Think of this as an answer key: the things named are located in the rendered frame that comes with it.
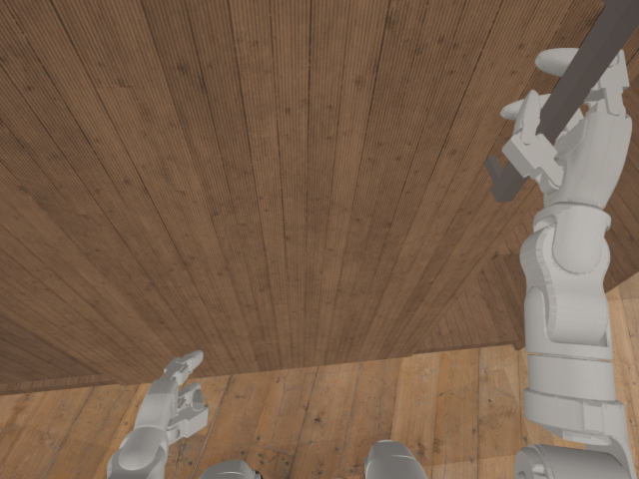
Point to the left robot hand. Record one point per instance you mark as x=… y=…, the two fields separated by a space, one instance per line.
x=167 y=409

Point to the right robot upper arm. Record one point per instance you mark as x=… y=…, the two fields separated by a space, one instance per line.
x=540 y=461

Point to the handle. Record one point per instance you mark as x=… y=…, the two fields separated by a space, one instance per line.
x=612 y=29

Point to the right robot hand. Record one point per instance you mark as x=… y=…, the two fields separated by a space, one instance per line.
x=592 y=150

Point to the right robot thigh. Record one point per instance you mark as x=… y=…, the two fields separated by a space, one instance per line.
x=391 y=460

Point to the wardrobe door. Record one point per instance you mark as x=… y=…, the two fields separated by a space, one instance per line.
x=26 y=356
x=278 y=183

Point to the robot right forearm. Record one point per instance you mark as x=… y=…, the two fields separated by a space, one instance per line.
x=566 y=316

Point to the robot left forearm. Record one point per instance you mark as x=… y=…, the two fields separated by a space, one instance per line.
x=142 y=455

